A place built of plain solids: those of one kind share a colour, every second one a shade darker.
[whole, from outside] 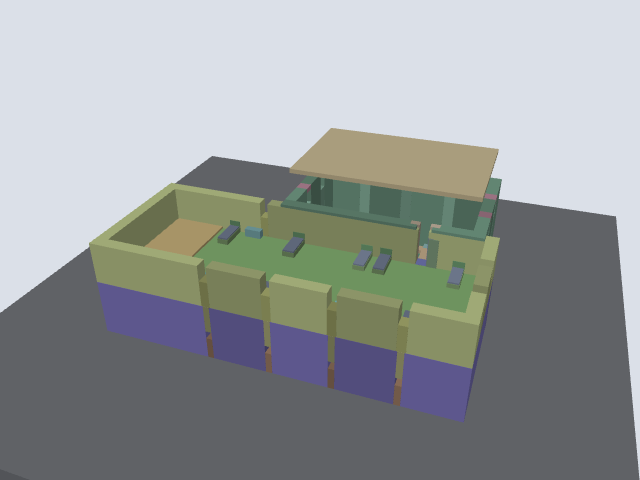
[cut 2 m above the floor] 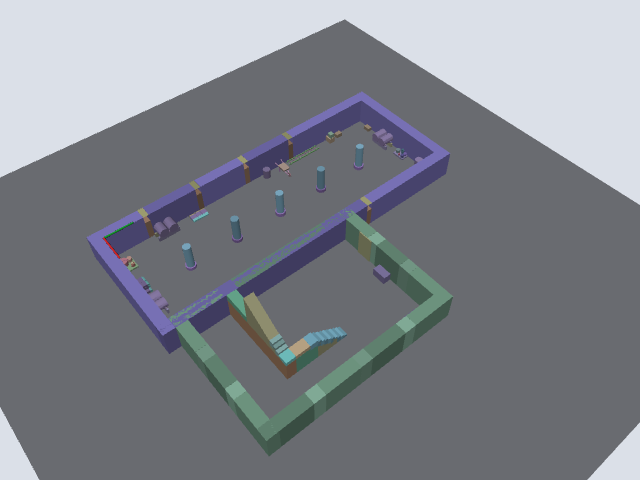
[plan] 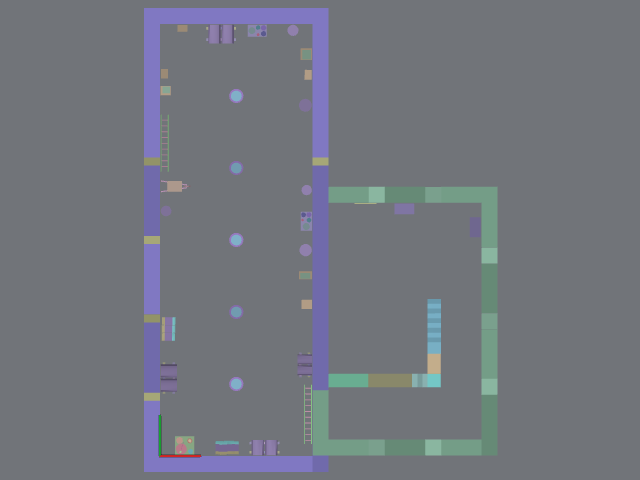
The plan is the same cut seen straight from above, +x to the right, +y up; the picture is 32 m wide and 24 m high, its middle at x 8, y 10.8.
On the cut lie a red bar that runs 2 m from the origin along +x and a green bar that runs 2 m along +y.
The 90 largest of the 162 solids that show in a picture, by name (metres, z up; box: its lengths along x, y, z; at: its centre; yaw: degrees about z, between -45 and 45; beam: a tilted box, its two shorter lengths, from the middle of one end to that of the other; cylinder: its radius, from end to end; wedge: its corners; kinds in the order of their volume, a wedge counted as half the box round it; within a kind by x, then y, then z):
{
 "wall_vestibule_1": {"box": [0.8, 3.26, 7.14], "at": [8.03, 1.66, 3.27]},
 "wall_vestibule_2": {"box": [0.8, 9.2, 7.14], "at": [8.03, 8.86, 3.27]},
 "wall_vestibule_3": {"box": [2.81, 0.8, 7.14], "at": [9.04, 0.43, 3.27]},
 "wall_vestibule_4": {"box": [2.81, 0.8, 7.14], "at": [9.04, 13.06, 3.27]},
 "wall_vestibule_5": {"box": [2.02, 0.8, 7.14], "at": [12.25, 0.43, 3.27]},
 "wall_vestibule_6": {"box": [2.02, 0.8, 7.14], "at": [12.25, 13.06, 3.27]},
 "wall_vestibule_7": {"box": [2.81, 0.8, 7.14], "at": [15.47, 0.43, 3.27]},
 "wall_vestibule_8": {"box": [2.81, 0.8, 7.14], "at": [15.47, 13.06, 3.27]},
 "wall_vestibule_9": {"box": [0.8, 3.04, 7.14], "at": [16.47, 1.55, 3.27]},
 "wall_vestibule_10": {"box": [0.8, 2.48, 7.14], "at": [16.47, 5.11, 3.27]},
 "wall_vestibule_11": {"box": [0.8, 2.48, 7.14], "at": [16.47, 8.38, 3.27]},
 "wall_vestibule_12": {"box": [0.8, 3.04, 7.14], "at": [16.47, 11.94, 3.27]},
 "wall_undercroft_1": {"box": [0.8, 3.56, 4.13], "at": [-0.4, 0.98, 1.76]},
 "wall_undercroft_2": {"box": [0.8, 3.52, 4.13], "at": [-0.4, 4.92, 1.76]},
 "wall_undercroft_3": {"box": [0.8, 3.52, 4.13], "at": [-0.4, 8.84, 1.76]},
 "wall_undercroft_4": {"box": [0.8, 3.52, 4.13], "at": [-0.4, 12.76, 1.76]},
 "wall_undercroft_5": {"box": [0.8, 7.48, 4.13], "at": [-0.4, 18.66, 1.76]},
 "wall_undercroft_6": {"box": [9.23, 0.8, 4.13], "at": [3.81, -0.4, 1.76]},
 "wall_undercroft_7": {"box": [9.23, 0.8, 4.13], "at": [3.81, 22.0, 1.76]},
 "wall_undercroft_8": {"box": [0.8, 15.32, 4.13], "at": [8.03, 6.86, 1.76]},
 "wall_undercroft_9": {"box": [0.8, 7.48, 4.13], "at": [8.03, 18.66, 1.76]},
 "wall_dorter_1": {"box": [0.8, 3.48, 2.8], "at": [-0.4, 0.94, 5.24]},
 "wall_dorter_2": {"box": [0.8, 3.37, 2.8], "at": [-0.4, 4.92, 5.24]},
 "wall_dorter_3": {"box": [0.8, 3.37, 2.8], "at": [-0.4, 8.84, 5.24]},
 "wall_dorter_4": {"box": [0.8, 3.37, 2.8], "at": [-0.4, 12.76, 5.24]},
 "wall_dorter_5": {"box": [0.8, 7.41, 2.8], "at": [-0.4, 18.7, 5.24]},
 "wall_dorter_6": {"box": [2.86, 0.8, 2.8], "at": [0.63, -0.4, 5.24]},
 "wall_dorter_7": {"box": [2.12, 0.8, 2.8], "at": [3.81, -0.4, 5.24]},
 "wall_dorter_8": {"box": [9.23, 0.8, 2.8], "at": [3.81, 22.0, 5.24]},
 "wall_dorter_9": {"box": [2.86, 0.8, 2.8], "at": [7.0, -0.4, 5.24]},
 "wall_dorter_10": {"box": [0.8, 4.23, 2.8], "at": [8.03, 1.32, 5.24]},
 "wall_dorter_11": {"box": [0.8, 10.34, 2.8], "at": [8.03, 9.28, 5.24]},
 "wall_dorter_12": {"box": [0.8, 7.41, 2.8], "at": [8.03, 18.7, 5.24]},
 "floor_dorter_1": {"box": [7.63, 21.6, 0.4], "at": [3.81, 10.8, 3.94]},
 "over_vestibule_1": {"box": [8.24, 12.43, 0.3], "at": [12.25, 6.74, 9.13]},
 "wall_vestibule_under_light_1": {"box": [0.8, 0.8, 5.79], "at": [10.84, 0.43, 2.6]},
 "wall_vestibule_under_light_2": {"box": [0.8, 0.8, 5.79], "at": [10.84, 13.06, 2.6]},
 "wall_vestibule_under_light_3": {"box": [0.8, 0.8, 5.79], "at": [13.66, 0.43, 2.6]},
 "wall_vestibule_under_light_4": {"box": [0.8, 0.8, 5.79], "at": [13.66, 13.06, 2.6]},
 "wall_vestibule_under_light_5": {"box": [0.8, 0.8, 5.79], "at": [16.47, 3.47, 2.6]},
 "wall_vestibule_under_light_6": {"box": [0.8, 0.8, 5.79], "at": [16.47, 6.74, 2.6]},
 "wall_vestibule_under_light_7": {"box": [0.8, 0.8, 5.79], "at": [16.47, 10.02, 2.6]},
 "mass_under_upper_1": {"box": [5.61, 0.67, 1.8], "at": [11.24, 3.77, 0.6]},
 "mass_under_head_1": {"box": [1.99, 0.67, 2.34], "at": [9.43, 3.77, 2.67]},
 "mass_under_head_2": {"box": [0.67, 1.56, 1.8], "at": [13.71, 4.89, 0.6]},
 "floor_dais_1": {"box": [7.63, 3.6, 0.16], "at": [3.81, 19.8, 4.22]},
 "fill_under_steps_1": {"wedge": [[10.41, 3.43, 1.5], [10.41, 3.43, 3.9], [10.41, 4.11, 1.5], [10.41, 4.11, 3.9], [13.55, 3.43, 1.5], [13.55, 3.43, 1.56], [13.55, 4.11, 1.5], [13.55, 4.11, 1.56]]},
 "fill_under_steps_2": {"wedge": [[13.37, 5.66, -0.3], [13.37, 5.66, 1.54], [13.37, 8.1, -0.3], [13.37, 8.1, -0.24], [14.04, 5.66, -0.3], [14.04, 5.66, 1.54], [14.04, 8.1, -0.3], [14.04, 8.1, -0.24]]},
 "wall_dorter_under_light_1": {"box": [0.8, 0.55, 1.75], "at": [-0.4, 2.96, 4.71]},
 "wall_dorter_under_light_2": {"box": [0.8, 0.55, 1.75], "at": [-0.4, 6.88, 4.71]},
 "wall_dorter_under_light_3": {"box": [0.8, 0.55, 1.75], "at": [-0.4, 10.8, 4.71]},
 "wall_dorter_under_light_4": {"box": [0.8, 0.55, 1.75], "at": [-0.4, 14.72, 4.71]},
 "wall_dorter_under_light_5": {"box": [0.8, 0.55, 1.75], "at": [8.03, 14.72, 4.71]},
 "wall_undercroft_over_light_1": {"box": [0.8, 0.4, 1.85], "at": [-0.4, 2.96, 2.9]},
 "wall_undercroft_over_light_2": {"box": [0.8, 0.4, 1.85], "at": [-0.4, 6.88, 2.9]},
 "wall_undercroft_over_light_3": {"box": [0.8, 0.4, 1.85], "at": [-0.4, 10.8, 2.9]},
 "wall_undercroft_over_light_4": {"box": [0.8, 0.4, 1.85], "at": [-0.4, 14.72, 2.9]},
 "wall_undercroft_over_light_5": {"box": [0.8, 0.4, 1.85], "at": [8.03, 14.72, 2.9]},
 "wall_undercroft_under_light_1": {"box": [0.8, 0.4, 1.75], "at": [-0.4, 2.96, 0.57]},
 "wall_undercroft_under_light_2": {"box": [0.8, 0.4, 1.75], "at": [-0.4, 6.88, 0.57]},
 "wall_undercroft_under_light_3": {"box": [0.8, 0.4, 1.75], "at": [-0.4, 10.8, 0.57]},
 "wall_undercroft_under_light_4": {"box": [0.8, 0.4, 1.75], "at": [-0.4, 14.72, 0.57]},
 "wall_undercroft_under_light_5": {"box": [0.8, 0.4, 1.75], "at": [8.03, 14.72, 0.57]},
 "bed_frame_dorter_1": {"box": [1.96, 0.84, 0.35], "at": [6.62, 12.16, 4.31]},
 "bed_frame_dorter_2": {"box": [1.97, 0.77, 0.36], "at": [6.62, 16.98, 4.32]},
 "bed_frame_dorter_3": {"box": [1.94, 0.78, 0.32], "at": [6.63, 7.36, 4.3]},
 "bed_frame_dorter_4": {"box": [1.92, 0.78, 0.31], "at": [6.64, 6.06, 4.29]},
 "bed_frame_dorter_5": {"box": [1.91, 0.77, 0.3], "at": [6.65, 1.37, 4.29]},
 "pier_undercroft_1": {"cylinder": 0.27, "from": [3.81, 3.6, 0.24], "to": [3.81, 3.6, 2.08]},
 "pier_undercroft_2": {"cylinder": 0.27, "from": [3.81, 7.2, 0.24], "to": [3.81, 7.2, 2.08]},
 "pier_undercroft_3": {"cylinder": 0.27, "from": [3.81, 10.8, 0.28], "to": [3.81, 10.8, 2.08]},
 "pier_undercroft_4": {"cylinder": 0.27, "from": [3.81, 14.4, 0.25], "to": [3.81, 14.4, 2.08]},
 "pier_undercroft_5": {"cylinder": 0.27, "from": [3.81, 18.0, 0.26], "to": [3.81, 18.0, 2.08]},
 "wall_wallhead_1": {"box": [0.45, 0.6, 3.0], "at": [8.21, 4.41, 5.34]},
 "cask_undercroft_1": {"cylinder": 0.28, "from": [6.65, 21.28, 0.0], "to": [6.65, 21.28, 0.81]},
 "cask_undercroft_2": {"cylinder": 0.32, "from": [7.27, 17.54, 0.0], "to": [7.27, 17.54, 0.87]},
 "cask_undercroft_3": {"cylinder": 0.31, "from": [7.28, 10.29, 0.0], "to": [7.28, 10.29, 0.83]},
 "chest_vestibule_1": {"box": [0.99, 0.54, 0.65], "at": [12.22, 12.36, 0.27]},
 "chest_vestibule_2": {"box": [0.55, 1.0, 0.65], "at": [15.77, 11.44, 0.28]},
 "wall_vestibule_over_light_1": {"box": [0.8, 0.8, 0.35], "at": [10.84, 0.43, 6.67]},
 "wall_vestibule_over_light_2": {"box": [0.8, 0.8, 0.35], "at": [10.84, 13.06, 6.67]},
 "wall_vestibule_over_light_3": {"box": [0.8, 0.8, 0.35], "at": [13.66, 0.43, 6.67]},
 "floor_head_the_stone_1": {"box": [1.45, 0.67, 0.3], "at": [9.15, 3.77, 3.99]},
 "floor_head_the_stone_2": {"box": [0.67, 1.02, 0.3], "at": [13.71, 4.62, 1.65]},
 "threshold_wall_head_1": {"box": [0.8, 1.37, 0.3], "at": [8.03, 3.77, 3.99]},
 "chest_dorter_1": {"box": [0.46, 1.15, 0.58], "at": [7.37, 15.43, 4.43]},
 "floor_turn_1": {"box": [1.08, 0.67, 0.3], "at": [13.51, 3.77, 1.65]},
 "crate_undercroft_1": {"box": [0.58, 0.59, 0.46], "at": [7.31, 20.09, 0.18]},
 "bed_pallet_dorter_1": {"box": [1.84, 0.78, 0.11], "at": [6.59, 12.16, 4.54]},
 "tub_stand_undercroft_1": {"box": [0.96, 0.96, 0.17], "at": [1.23, 0.51, 0.04]}
}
